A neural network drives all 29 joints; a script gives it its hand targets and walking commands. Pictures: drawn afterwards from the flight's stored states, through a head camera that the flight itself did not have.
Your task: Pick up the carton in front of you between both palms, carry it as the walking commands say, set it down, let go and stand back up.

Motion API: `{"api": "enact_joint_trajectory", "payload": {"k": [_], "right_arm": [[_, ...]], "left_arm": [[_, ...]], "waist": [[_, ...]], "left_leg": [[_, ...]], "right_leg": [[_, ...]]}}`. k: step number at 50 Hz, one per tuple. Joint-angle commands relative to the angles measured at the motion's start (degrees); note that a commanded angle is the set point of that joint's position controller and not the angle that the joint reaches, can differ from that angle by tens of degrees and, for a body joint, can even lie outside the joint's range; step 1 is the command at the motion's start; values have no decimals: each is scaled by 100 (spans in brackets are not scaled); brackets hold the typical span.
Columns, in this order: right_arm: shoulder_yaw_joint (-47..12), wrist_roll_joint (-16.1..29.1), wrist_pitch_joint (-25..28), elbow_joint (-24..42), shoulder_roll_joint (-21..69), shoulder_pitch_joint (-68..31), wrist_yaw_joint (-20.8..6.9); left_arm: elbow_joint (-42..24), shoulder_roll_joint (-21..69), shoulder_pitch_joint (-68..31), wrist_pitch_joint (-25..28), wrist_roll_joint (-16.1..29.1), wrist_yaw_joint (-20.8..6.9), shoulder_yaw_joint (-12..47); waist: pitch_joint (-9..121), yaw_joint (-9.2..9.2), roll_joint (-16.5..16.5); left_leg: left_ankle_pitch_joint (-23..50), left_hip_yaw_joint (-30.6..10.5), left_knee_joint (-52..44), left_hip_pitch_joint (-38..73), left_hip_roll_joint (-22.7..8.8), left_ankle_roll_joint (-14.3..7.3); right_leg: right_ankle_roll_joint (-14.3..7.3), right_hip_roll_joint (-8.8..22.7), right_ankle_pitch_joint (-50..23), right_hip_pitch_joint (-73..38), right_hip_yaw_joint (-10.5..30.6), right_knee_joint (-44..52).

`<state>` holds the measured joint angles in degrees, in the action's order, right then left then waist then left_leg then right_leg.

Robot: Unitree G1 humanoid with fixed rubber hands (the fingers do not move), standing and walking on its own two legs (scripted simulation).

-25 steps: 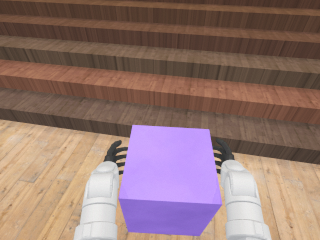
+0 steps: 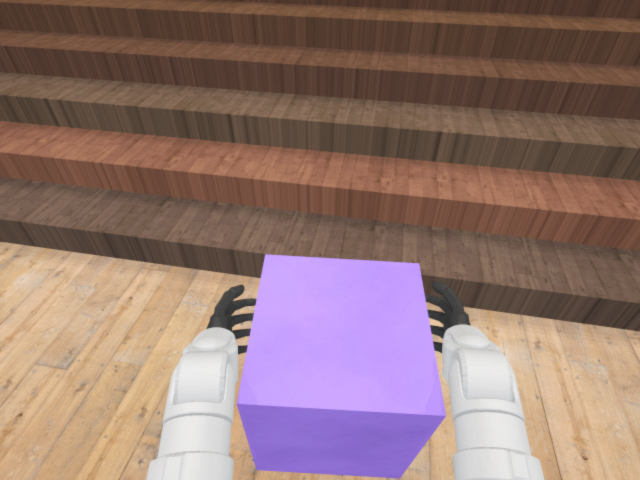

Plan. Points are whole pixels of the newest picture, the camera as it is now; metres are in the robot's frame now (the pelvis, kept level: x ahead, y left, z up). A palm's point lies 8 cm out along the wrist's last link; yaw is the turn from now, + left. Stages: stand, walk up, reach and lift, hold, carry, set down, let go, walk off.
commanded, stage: hold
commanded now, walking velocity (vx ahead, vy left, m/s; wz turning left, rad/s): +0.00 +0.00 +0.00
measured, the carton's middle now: (334, 370) +0.28 +0.00 -0.03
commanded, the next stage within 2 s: carry in 0.48 s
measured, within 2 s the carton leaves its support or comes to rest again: neither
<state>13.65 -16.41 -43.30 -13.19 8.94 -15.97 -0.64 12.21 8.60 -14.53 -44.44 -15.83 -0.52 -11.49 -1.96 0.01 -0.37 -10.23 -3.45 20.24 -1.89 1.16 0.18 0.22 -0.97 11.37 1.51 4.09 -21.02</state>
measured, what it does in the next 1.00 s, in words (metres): walks ahead: left foot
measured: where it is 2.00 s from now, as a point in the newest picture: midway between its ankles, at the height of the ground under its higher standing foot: (342, 364)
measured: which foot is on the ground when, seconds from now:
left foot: down 0.00-0.70, up 0.72-0.92, down 0.94-1.00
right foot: down 0.00-0.96, up 0.98-1.00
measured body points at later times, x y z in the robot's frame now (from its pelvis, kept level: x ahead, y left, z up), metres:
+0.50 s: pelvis +0.00 +0.00 +0.00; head -0.05 +0.00 +0.45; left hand +0.29 +0.15 +0.04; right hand +0.30 -0.15 +0.04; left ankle +0.02 +0.12 -0.75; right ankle +0.01 -0.12 -0.75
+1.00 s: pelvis +0.14 +0.00 -0.01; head +0.13 +0.00 +0.44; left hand +0.42 +0.16 +0.07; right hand +0.43 -0.15 +0.07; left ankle +0.16 +0.09 -0.75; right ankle +0.02 -0.11 -0.72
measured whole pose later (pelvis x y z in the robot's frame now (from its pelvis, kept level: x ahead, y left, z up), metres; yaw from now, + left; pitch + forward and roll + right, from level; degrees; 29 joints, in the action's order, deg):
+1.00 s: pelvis +0.14 +0.00 -0.01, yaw -2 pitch +6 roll +2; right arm 5.2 -6.6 -65.2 15.9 7.8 -10.0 4.5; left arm -19.9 7.4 -6.9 -67.3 -5.8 5.3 -7.0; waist 8.6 -0.8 -2.1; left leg -10.4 12.5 25.9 -19.6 -0.5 -2.9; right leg 0.0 3.8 25.4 14.9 -2.1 -41.6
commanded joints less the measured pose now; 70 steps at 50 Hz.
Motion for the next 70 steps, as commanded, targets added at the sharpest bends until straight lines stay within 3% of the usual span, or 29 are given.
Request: {"api": "enact_joint_trajectory", "payload": {"k": [1, 23, 24, 26, 27, 30, 32, 33, 34, 36, 37, 38, 39, 41, 44, 46, 47, 48, 49, 50, 52, 53, 58, 63, 66, 67, 68, 69, 70], "right_arm": [[-3015, 1464, 111, 161, 5175, -2419, -1300], [-3020, 1465, 111, 83, 5235, -2560, -1303], [-3131, 1540, 87, 52, 5211, -2770, -1306], [-3297, 1687, 61, 226, 5254, -2767, -1277], [-3409, 1755, 36, 365, 5266, -2848, -1257], [-3807, 1989, -156, 876, 5242, -2726, -1141], [-4097, 2163, -435, 1221, 5110, -2560, -1029], [-4208, 2249, -602, 1444, 5013, -2603, -977], [-4308, 2346, -780, 1658, 4922, -2670, -940], [-4513, 2589, -1156, 1912, 4810, -2731, -903], [-4611, 2751, -1323, 2037, 4806, -2797, -900], [-4750, 2941, -1465, 2178, 4908, -2904, -915], [-4845, 3108, -1585, 2274, 4974, -2860, -919], [-4940, 3283, -1786, 2483, 5046, -2535, -889], [-4894, 3293, -2056, 2898, 5023, -2163, -816], [-4839, 3219, -2235, 3119, 4979, -1711, -775], [-4804, 3164, -2314, 3191, 4937, -1518, -762], [-4754, 3089, -2400, 3227, 4899, -1311, -749], [-4675, 2988, -2428, 3123, 4946, -1159, -748], [-4671, 3036, -2464, 3297, 4951, -1511, -741], [-4716, 3220, -2568, 3598, 5009, -2021, -722], [-4742, 3298, -2606, 3665, 5011, -2187, -718], [-4770, 3458, -2763, 3491, 4910, -2051, -789], [-4737, 3426, -2791, 3326, 4879, -1959, -880], [-4783, 3421, -2777, 3536, 4843, -2135, -887], [-4795, 3450, -2789, 3701, 4750, -2320, -878], [-4872, 3508, -2831, 3952, 4777, -2533, -852], [-4867, 3513, -2833, 4075, 4711, -2603, -841], [-4849, 3548, -2820, 4215, 4770, -2736, -824]], "left_arm": [[-463, 5095, -2815, 252, 1491, -1231, 2959], [-394, 5078, -2980, 268, 1486, -1272, 2955], [-338, 5069, -3258, 246, 1566, -1281, 3048], [-516, 5109, -3284, 236, 1701, -1270, 3196], [-689, 5141, -3393, 220, 1771, -1258, 3328], [-1135, 5090, -3370, 25, 2071, -1185, 3727], [-1482, 5014, -3304, -237, 2378, -1136, 4049], [-1637, 4992, -3314, -392, 2502, -1111, 4170], [-1765, 4953, -3335, -562, 2581, -1081, 4254], [-1845, 4710, -3052, -926, 2643, -992, 4280], [-1996, 4605, -2902, -1091, 2668, -935, 4288], [-2280, 4537, -2957, -1232, 2687, -882, 4309], [-2538, 4524, -2970, -1379, 2753, -840, 4356], [-3004, 4636, -2882, -1633, 2974, -800, 4507], [-3351, 4730, -2498, -1949, 3111, -815, 4605], [-3422, 4780, -2052, -2137, 3155, -854, 4628], [-3474, 4744, -1920, -2212, 3165, -876, 4624], [-3549, 4693, -1894, -2307, 3190, -906, 4599], [-3753, 4624, -2083, -2420, 3311, -936, 4638], [-3903, 4616, -2505, -2481, 3390, -966, 4724], [-3877, 4715, -2722, -2549, 3551, -1000, 4696], [-3852, 4759, -2745, -2566, 3595, -990, 4681], [-3576, 4727, -2331, -2641, 3319, -821, 4516], [-3514, 4742, -2282, -2660, 3158, -782, 4448], [-3600, 4756, -2324, -2625, 3195, -811, 4418], [-3687, 4706, -2362, -2616, 3195, -811, 4386], [-3729, 4613, -2481, -2579, 3147, -816, 4324], [-3901, 4694, -2549, -2583, 3247, -794, 4375], [-4162, 4784, -2700, -2574, 3307, -764, 4414]], "waist": [[1314, -3, 26], [1248, -10, 10], [1212, 2, 219], [1154, 19, 176], [1109, 31, 207], [1782, 47, 666], [1934, 11, 832], [1893, -10, 725], [1760, -27, 398], [1453, -146, -1379], [1190, -164, -1313], [1240, -172, -1001], [1444, -155, -721], [1827, -147, -769], [2007, -150, -980], [2175, -61, -624], [2435, 4, -328], [2682, 120, 646], [2356, 138, 1787], [2112, 154, 1326], [1960, 131, 389], [1893, 119, 244], [1731, 107, 698], [1415, 110, 1036], [1952, -66, 583], [2322, -216, -89], [2693, -204, -1597], [2616, -169, -1450], [2634, -130, -1113]], "left_leg": [[964, -79, -225, 436, 365, -29], [588, -53, -209, 316, 371, -53], [-424, 7, 67, -462, -670, -101], [-2881, -352, -283, -1062, -677, -183], [-3317, -409, -342, -1160, -712, -207], [-2454, -901, -515, -780, -1120, -441], [-2676, -969, -553, -1017, -1266, -632], [-2914, -742, -455, -1385, -1151, -571], [-2888, -345, -15, -1856, -930, -412], [-1846, 846, 2184, -3491, -208, 39], [-1834, 815, 2393, -4048, -342, -4], [-1783, 691, 2307, -4069, -488, -65], [-1688, 731, 2111, -3923, -492, -79], [-1210, 1044, 1684, -3421, -255, -31], [-716, 1421, 812, -2593, -59, 17], [78, 1664, -127, -844, 20, 13], [23, 1387, -160, 500, -277, -86], [-1313, -212, -625, 1552, -1499, -393], [-1471, -2196, -862, 2033, -2671, -1153], [-1009, -2509, -815, 1787, -2872, -1500], [-442, -1602, -881, 1193, -2556, -1253], [-587, -1134, -1049, 904, -2403, -1071], [653, 375, -1094, 661, -1730, -802], [1436, 1045, -725, 326, -1542, -515], [2185, 1729, 1234, -512, -1141, -190], [1067, 1753, 2623, -1478, -933, 12], [-1058, 1477, 4394, -3169, -194, 240], [-1725, 695, 5217, -3796, -274, 41], [-1584, 422, 5480, -3876, -570, -121]], "right_leg": [[13, -383, -993, 12, 13, 313], [10, -366, -649, 141, 8, 303], [-65, 601, 337, 895, 63, 20], [-116, 440, 2495, 1376, 151, 68], [-97, 375, 2813, 1584, 81, -36], [-37, 94, 1083, 1554, -594, -1094], [-64, 32, 1128, 1322, -813, -781], [-97, 54, 1349, 1029, -783, -468], [-166, 290, 1678, 724, -413, -44], [-743, 1801, 2694, -222, 2039, 1205], [-1045, 2179, 1998, -445, 2573, 1330], [-1198, 2191, 1174, -519, 2394, 1209], [-1142, 2067, 584, -651, 1930, 1060], [-910, 1683, -104, -702, 1029, 874], [-782, 1393, -560, -460, 299, 579], [-588, 1137, -537, 542, -309, -164], [-423, 1031, -527, 1439, -577, -817], [-157, 743, 524, 2557, -1016, -2227], [-18, 208, 1590, 4192, -1222, -3268], [-148, 471, 1776, 4613, -704, -3921], [-221, 810, 1401, 4578, -548, -4206], [-194, 895, 1151, 4384, -560, -3824], [33, 598, 143, 3653, -1201, -1994], [-103, 357, -740, 2573, -1676, -882], [-208, 7, -248, 237, -2096, -540], [-341, 904, 659, -826, -782, -191], [-1174, 2578, 1527, -1923, 2172, 571], [-1400, 2737, 735, -1826, 2641, 870], [-1312, 2539, -119, -1633, 2029, 698]]}}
